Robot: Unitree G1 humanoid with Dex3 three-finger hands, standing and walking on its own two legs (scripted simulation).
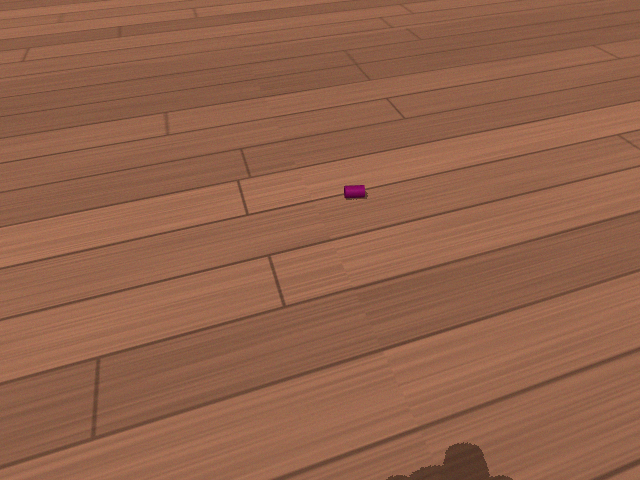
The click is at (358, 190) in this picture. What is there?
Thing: lying can
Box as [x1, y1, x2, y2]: [344, 185, 364, 197]
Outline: 344,186 345,197 364,196 363,185
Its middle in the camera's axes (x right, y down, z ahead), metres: +0.17 -0.23 +1.88
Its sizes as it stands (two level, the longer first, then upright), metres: 0.093 0.060 0.060
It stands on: the floor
